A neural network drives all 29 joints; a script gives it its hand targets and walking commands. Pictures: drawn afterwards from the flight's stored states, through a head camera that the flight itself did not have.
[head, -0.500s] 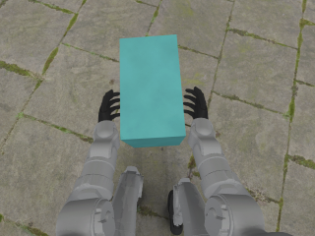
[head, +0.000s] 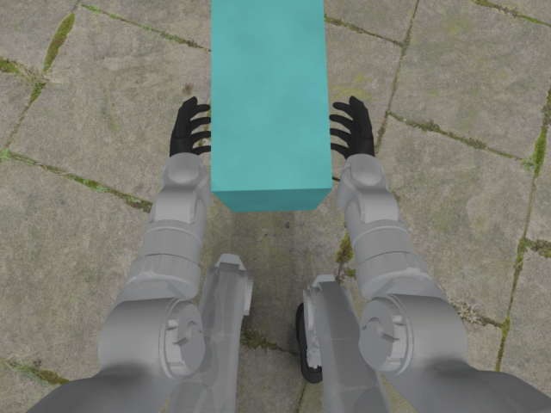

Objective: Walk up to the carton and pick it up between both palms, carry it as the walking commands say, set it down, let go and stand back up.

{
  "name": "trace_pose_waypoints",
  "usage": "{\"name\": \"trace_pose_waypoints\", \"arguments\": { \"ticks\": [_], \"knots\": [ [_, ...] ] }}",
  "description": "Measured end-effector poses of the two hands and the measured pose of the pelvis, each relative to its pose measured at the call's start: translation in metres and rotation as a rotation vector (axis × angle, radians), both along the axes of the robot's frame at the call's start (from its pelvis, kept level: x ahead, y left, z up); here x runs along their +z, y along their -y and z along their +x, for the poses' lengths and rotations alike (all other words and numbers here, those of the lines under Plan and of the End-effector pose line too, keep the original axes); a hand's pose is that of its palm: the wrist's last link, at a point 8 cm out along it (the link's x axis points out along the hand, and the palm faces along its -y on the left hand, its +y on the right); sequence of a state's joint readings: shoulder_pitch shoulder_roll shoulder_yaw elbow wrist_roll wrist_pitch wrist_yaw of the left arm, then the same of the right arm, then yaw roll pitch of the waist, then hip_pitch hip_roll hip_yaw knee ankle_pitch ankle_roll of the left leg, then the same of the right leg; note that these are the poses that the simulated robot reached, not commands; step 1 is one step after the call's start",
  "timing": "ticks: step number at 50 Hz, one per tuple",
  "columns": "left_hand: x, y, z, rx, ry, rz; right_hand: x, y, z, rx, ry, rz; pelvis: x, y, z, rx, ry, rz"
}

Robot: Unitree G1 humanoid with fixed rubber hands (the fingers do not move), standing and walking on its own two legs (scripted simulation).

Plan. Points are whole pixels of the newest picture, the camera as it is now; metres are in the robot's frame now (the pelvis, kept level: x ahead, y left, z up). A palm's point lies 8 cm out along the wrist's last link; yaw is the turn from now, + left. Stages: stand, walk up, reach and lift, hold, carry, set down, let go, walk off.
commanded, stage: set down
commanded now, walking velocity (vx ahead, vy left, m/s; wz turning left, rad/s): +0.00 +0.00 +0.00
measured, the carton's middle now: (270, 119) +0.54 +0.06 -0.17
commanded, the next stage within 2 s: none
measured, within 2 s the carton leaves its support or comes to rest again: neither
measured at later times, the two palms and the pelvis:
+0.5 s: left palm (195, 152) +0.47 +0.18 -0.17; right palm (340, 155) +0.49 -0.07 -0.16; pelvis +0.00 -0.01 -0.06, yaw -1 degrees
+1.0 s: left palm (200, 149) +0.50 +0.19 -0.26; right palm (325, 159) +0.51 -0.06 -0.25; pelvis -0.02 +0.00 -0.12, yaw -3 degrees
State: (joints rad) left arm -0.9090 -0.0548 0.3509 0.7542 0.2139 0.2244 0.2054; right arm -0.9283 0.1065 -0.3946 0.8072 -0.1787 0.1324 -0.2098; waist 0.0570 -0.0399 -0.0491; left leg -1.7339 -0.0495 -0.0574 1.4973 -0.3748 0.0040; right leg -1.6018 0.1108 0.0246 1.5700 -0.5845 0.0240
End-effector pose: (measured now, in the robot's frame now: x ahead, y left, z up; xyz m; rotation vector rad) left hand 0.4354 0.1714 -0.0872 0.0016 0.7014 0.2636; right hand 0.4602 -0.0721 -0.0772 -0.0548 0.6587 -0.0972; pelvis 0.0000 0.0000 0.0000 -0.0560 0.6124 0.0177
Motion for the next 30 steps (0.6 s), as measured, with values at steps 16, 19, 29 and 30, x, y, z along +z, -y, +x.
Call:
{"name": "trace_pose_waypoints", "arguments": {
  "ticks": [16, 19, 29, 30],
  "knots": [
    [-0.057, -0.004, 0.023, -0.013, -0.016, 0.01, -0.055, -0.004, 0.023, -0.007, -0.016, 0.004, -0.043, 0.005, 0.001, -0.003, -0.058, -0.013],
    [-0.067, -0.004, 0.026, -0.017, -0.02, 0.009, -0.065, -0.004, 0.024, -0.01, -0.019, 0.002, -0.049, 0.006, 0.0, -0.006, -0.068, -0.014],
    [-0.098, -0.005, 0.04, -0.043, -0.028, 0.022, -0.1, -0.005, 0.032, -0.021, -0.026, -0.001, -0.072, 0.006, -0.005, -0.014, -0.087, -0.014],
    [-0.102, -0.005, 0.042, -0.045, -0.028, 0.022, -0.103, -0.005, 0.033, -0.023, -0.026, -0.003, -0.075, 0.006, -0.005, -0.015, -0.088, -0.014]
  ]
}}
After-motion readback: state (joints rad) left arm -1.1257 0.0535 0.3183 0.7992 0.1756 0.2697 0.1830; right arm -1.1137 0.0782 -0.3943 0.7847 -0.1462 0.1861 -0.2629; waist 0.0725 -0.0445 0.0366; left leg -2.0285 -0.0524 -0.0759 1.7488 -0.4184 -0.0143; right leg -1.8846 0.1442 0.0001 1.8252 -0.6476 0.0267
